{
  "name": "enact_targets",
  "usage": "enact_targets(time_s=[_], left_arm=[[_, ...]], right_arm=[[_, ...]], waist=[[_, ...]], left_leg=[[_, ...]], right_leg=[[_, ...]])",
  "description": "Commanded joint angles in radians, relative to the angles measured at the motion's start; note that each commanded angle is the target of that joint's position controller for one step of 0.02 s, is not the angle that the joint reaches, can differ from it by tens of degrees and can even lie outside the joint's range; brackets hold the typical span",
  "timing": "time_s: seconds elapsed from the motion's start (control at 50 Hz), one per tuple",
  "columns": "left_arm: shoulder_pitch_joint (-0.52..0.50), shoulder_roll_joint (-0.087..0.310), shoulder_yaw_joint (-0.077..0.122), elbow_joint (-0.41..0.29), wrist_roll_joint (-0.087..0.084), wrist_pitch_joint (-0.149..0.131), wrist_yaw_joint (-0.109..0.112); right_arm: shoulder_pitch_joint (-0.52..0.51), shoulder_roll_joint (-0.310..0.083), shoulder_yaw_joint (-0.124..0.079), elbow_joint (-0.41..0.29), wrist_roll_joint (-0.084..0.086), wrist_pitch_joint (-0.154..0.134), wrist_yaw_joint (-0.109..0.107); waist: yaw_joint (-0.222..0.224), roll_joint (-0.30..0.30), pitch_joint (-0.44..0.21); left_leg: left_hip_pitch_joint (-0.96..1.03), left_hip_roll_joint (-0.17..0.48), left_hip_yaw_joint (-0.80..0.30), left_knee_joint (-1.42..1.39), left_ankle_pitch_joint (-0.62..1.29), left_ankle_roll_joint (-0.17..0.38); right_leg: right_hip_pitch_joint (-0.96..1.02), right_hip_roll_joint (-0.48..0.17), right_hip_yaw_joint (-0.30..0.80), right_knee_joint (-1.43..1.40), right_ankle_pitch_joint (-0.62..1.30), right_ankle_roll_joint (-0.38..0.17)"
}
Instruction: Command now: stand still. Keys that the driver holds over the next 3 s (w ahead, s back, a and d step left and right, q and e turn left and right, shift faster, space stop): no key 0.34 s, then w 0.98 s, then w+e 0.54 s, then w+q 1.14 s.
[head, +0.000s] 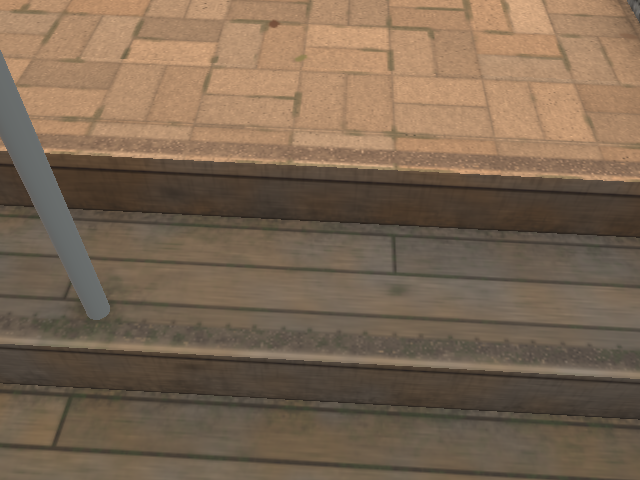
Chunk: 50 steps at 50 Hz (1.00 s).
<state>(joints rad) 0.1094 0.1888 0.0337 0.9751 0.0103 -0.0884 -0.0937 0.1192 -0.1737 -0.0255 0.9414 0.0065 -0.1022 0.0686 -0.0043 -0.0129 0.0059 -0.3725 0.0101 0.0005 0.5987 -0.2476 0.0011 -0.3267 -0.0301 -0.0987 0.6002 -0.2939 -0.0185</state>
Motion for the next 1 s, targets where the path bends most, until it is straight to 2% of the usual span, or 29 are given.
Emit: enact_targets(time_s=[0.02,0.16,0.34,0.36,0.42,0.48,0.5,0.56,0.6,0.62,0.64,0.66,0.68,0.7,0.72,0.74,0.76,0.78,0.8,0.82,0.84,0.86,0.88,0.9,0.92,0.94,0.96,0.98,1.0], left_arm=[[-0.005,0.063,0.011,-0.046,-0.004,-0.007,0.014],[-0.002,0.079,0.008,-0.045,-0.006,-0.001,0.027],[0.015,0.089,0.001,-0.03,-0.003,0.002,0.026],[0.038,0.083,-0.001,-0.018,-0.002,0.006,0.025],[0.094,0.157,0.029,-0.003,0.032,0.013,0.048],[0.099,0.146,0.036,-0.013,0.036,0.004,0.075],[0.106,0.127,0.035,-0.02,0.03,0.003,0.079],[0.119,0.13,0.041,-0.033,0.028,0.009,0.097],[0.116,0.134,0.039,-0.036,0.033,0.035,0.102],[0.116,0.13,0.036,-0.031,0.044,0.053,0.094],[0.109,0.116,0.033,-0.039,0.056,0.061,0.078],[0.093,0.079,0.024,-0.045,0.068,0.065,0.052],[0.084,0.04,0.011,-0.044,0.071,0.057,0.028],[0.043,0.041,0.016,-0.036,0.038,0.028,0.023],[-0.028,0.036,0.016,-0.068,0.016,0.001,0.024],[-0.074,0.034,0.01,-0.11,0.022,-0.018,0.024],[-0.096,0.001,-0.009,-0.148,0.03,-0.014,0.02],[-0.1,-0.051,-0.037,-0.188,0.029,0.005,0.016],[-0.109,-0.09,-0.061,-0.235,0.033,0.025,0.017],[-0.116,-0.103,-0.075,-0.265,0.029,0.045,0.021],[-0.131,-0.103,-0.094,-0.284,0.018,0.062,0.017],[-0.158,-0.06,-0.09,-0.304,-0.004,0.071,0.034],[-0.224,-0.028,-0.088,-0.318,-0.005,0.077,0.034],[-0.365,-0.018,-0.099,-0.363,0.008,0.087,0.029],[-0.385,-0.028,-0.098,-0.366,0.021,0.09,0.019],[-0.333,-0.007,-0.088,-0.337,0.028,0.1,0.009],[-0.268,-0.022,-0.095,-0.313,0.018,0.115,-0.004],[-0.209,-0.013,-0.093,-0.29,0.02,0.115,-0.01],[-0.144,0.016,-0.079,-0.274,0.024,0.104,-0.003]], right_arm=[[0.008,-0.102,-0.025,-0.056,0.001,-0.012,0.003],[-0.001,-0.105,-0.029,-0.077,0.003,-0.008,0.004],[0.026,-0.101,-0.03,-0.072,0.001,0.005,-0.001],[0.052,-0.094,-0.028,-0.059,0.0,0.009,-0.001],[0.092,-0.156,-0.06,-0.055,-0.033,0.015,-0.024],[0.091,-0.105,-0.056,-0.07,-0.043,0.005,-0.056],[0.102,-0.078,-0.051,-0.071,-0.043,0.003,-0.061],[0.186,-0.039,-0.047,-0.05,-0.056,0.007,-0.065],[0.211,-0.038,-0.047,-0.046,-0.045,-0.003,-0.055],[0.277,-0.035,-0.044,-0.023,-0.046,-0.008,-0.045],[0.355,-0.031,-0.048,0.007,-0.05,-0.015,-0.035],[0.489,-0.069,-0.057,0.062,-0.052,-0.026,-0.036],[0.714,-0.141,-0.073,0.119,-0.06,-0.022,-0.041],[0.816,-0.16,-0.064,0.164,-0.086,-0.008,-0.031],[0.809,-0.159,-0.054,0.212,-0.132,0.013,-0.025],[0.734,-0.081,-0.019,0.226,-0.166,0.035,-0.023],[0.675,0.014,0.027,0.244,-0.158,0.05,-0.014],[0.627,0.061,0.053,0.257,-0.147,0.064,-0.009],[0.507,0.093,0.074,0.236,-0.156,0.064,-0.009],[0.362,0.092,0.079,0.189,-0.155,0.052,-0.014],[0.311,0.089,0.085,0.164,-0.163,0.032,-0.031],[0.287,0.043,0.086,0.142,-0.157,0.007,-0.035],[0.334,0.016,0.086,0.126,-0.157,-0.009,-0.042],[0.33,-0.027,0.082,0.107,-0.118,-0.003,-0.022],[0.4,-0.085,0.069,0.102,-0.069,-0.016,-0.011],[0.458,-0.17,0.054,0.115,-0.048,-0.026,0.006],[0.515,-0.228,0.037,0.143,-0.047,-0.031,0.019],[0.516,-0.246,0.015,0.154,-0.045,-0.03,0.027],[0.54,-0.232,0.007,0.174,-0.061,-0.03,0.038]], waist=[[-0.004,0.043,-0.09],[0.005,0.033,-0.093],[0.009,-0.001,-0.07],[0.009,-0.002,-0.061],[0.019,-0.015,0.023],[0.02,-0.038,0.026],[0.02,-0.049,0.027],[0.011,-0.111,0.031],[-0.002,-0.095,0.057],[-0.019,-0.076,0.054],[-0.038,-0.025,0.038],[-0.082,0.14,-0.024],[-0.174,0.296,-0.059],[-0.225,0.255,0.026],[-0.211,0.175,0.09],[-0.174,0.075,0.117],[-0.137,0.043,0.119],[-0.093,0.043,0.113],[-0.018,0.016,0.1],[0.043,0.011,0.087],[0.059,0.053,0.074],[0.07,0.001,0.055],[0.034,0.051,0.045],[0.03,0.065,0.055],[0.033,0.156,0.049],[0.047,0.19,0.002],[0.07,0.225,-0.005],[0.076,0.227,-0.023],[0.078,0.255,-0.128]], left_leg=[[0.116,0.038,-0.049,-0.107,0.191,0.071],[0.144,0.03,-0.045,-0.12,0.213,0.076],[0.129,0.01,-0.02,-0.137,0.169,0.07],[0.127,0.011,-0.023,-0.158,0.086,0.071],[0.039,0.016,-0.054,-0.178,-0.299,0.13],[0.017,0.029,-0.061,-0.153,-0.273,0.188],[0.021,0.02,-0.039,-0.126,-0.233,0.188],[0.038,-0.033,0.076,0.004,-0.124,0.152],[0.116,-0.03,0.091,-0.047,-0.117,0.16],[0.178,-0.022,0.079,-0.082,-0.071,0.168],[0.247,0.0,0.034,-0.101,0.019,0.198],[0.425,0.109,-0.183,-0.184,0.212,0.302],[0.739,0.285,-0.488,-0.309,0.432,0.446],[0.79,0.374,-0.577,-0.338,0.428,0.481],[0.781,0.389,-0.544,-0.302,0.39,0.432],[0.762,0.4,-0.478,-0.279,0.352,0.39],[0.703,0.404,-0.408,-0.288,0.24,0.359],[0.59,0.387,-0.339,-0.309,0.13,0.333],[0.412,0.336,-0.229,-0.357,0.006,0.278],[0.211,0.269,-0.119,-0.434,-0.09,0.243],[0.041,0.208,-0.062,-0.488,-0.126,0.239],[-0.096,0.169,-0.011,-0.547,-0.176,0.22],[-0.24,0.125,0.011,-0.597,-0.153,0.219],[-0.459,0.154,-0.001,-0.769,-0.103,0.241],[-0.439,0.173,-0.019,-0.714,0.34,0.274],[-0.189,0.208,-0.002,-0.595,0.807,0.288],[0.052,0.255,0.006,-0.495,1.21,0.301],[0.285,0.282,0.017,-0.386,1.42,0.284],[0.37,0.271,0.056,-0.25,1.595,0.247]], right_leg=[[-0.013,-0.028,0.031,-0.09,0.075,-0.04],[-0.006,-0.038,0.027,-0.086,0.074,-0.024],[0.025,-0.052,0.035,-0.106,0.094,-0.022],[0.026,-0.057,0.041,-0.126,0.022,-0.024],[-0.008,-0.095,0.115,-0.187,-0.308,-0.111],[0.04,-0.149,0.208,-0.263,-0.337,-0.194],[0.062,-0.165,0.229,-0.285,-0.314,-0.215],[0.142,-0.254,0.319,-0.365,-0.221,-0.277],[0.106,-0.246,0.273,-0.338,-0.122,-0.259],[0.082,-0.23,0.253,-0.272,-0.05,-0.258],[0.042,-0.164,0.168,-0.147,0.075,-0.24],[-0.111,-0.025,0.027,0.158,0.174,-0.167],[-0.467,0.09,0.002,0.523,-0.087,-0.094],[-0.75,0.131,0.143,1.051,-0.247,-0.123],[-1.006,0.148,0.231,1.493,-0.276,-0.179],[-1.182,0.125,0.291,1.6,-0.223,-0.244],[-1.257,0.082,0.308,1.651,-0.164,-0.307],[-1.288,0.045,0.288,1.769,-0.166,-0.347],[-1.231,0.006,0.25,1.719,-0.148,-0.364],[-1.11,-0.035,0.186,1.575,-0.124,-0.352],[-0.996,-0.047,0.134,1.518,-0.074,-0.336],[-0.852,-0.079,0.082,1.269,0.05,-0.296],[-0.695,-0.086,0.015,1.157,0.169,-0.264],[-0.39,-0.07,-0.049,0.97,0.012,-0.201],[-0.242,0.008,-0.12,0.945,-0.064,-0.13],[-0.307,0.055,-0.157,0.846,-0.12,-0.095],[-0.369,0.077,-0.17,0.733,-0.108,-0.092],[-0.427,0.097,-0.163,0.559,-0.14,-0.106],[-0.285,0.111,-0.13,0.493,-0.091,-0.144]])
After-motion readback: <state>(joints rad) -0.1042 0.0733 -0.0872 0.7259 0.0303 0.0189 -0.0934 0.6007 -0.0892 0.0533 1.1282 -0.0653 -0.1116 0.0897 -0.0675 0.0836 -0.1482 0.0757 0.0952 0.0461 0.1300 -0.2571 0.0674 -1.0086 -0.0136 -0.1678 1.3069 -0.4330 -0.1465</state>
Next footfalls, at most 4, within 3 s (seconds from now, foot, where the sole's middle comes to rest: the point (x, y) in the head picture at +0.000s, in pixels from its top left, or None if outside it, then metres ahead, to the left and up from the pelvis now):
1.00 right None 0.39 -0.11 -0.61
1.56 left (282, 297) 0.73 0.09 -0.46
2.12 right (445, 135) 1.02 -0.23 -0.31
2.74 left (323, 46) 1.34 0.01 -0.31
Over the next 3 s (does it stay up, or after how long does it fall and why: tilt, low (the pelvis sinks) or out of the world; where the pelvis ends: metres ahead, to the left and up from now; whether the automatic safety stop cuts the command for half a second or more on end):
stays up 1.33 -0.05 0.47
